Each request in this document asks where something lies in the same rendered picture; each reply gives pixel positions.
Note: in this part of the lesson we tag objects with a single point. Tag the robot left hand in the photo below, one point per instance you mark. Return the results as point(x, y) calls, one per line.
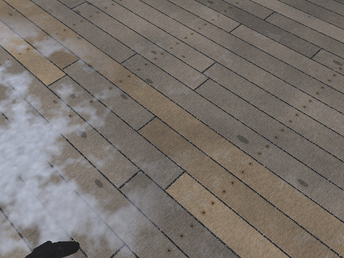
point(55, 250)

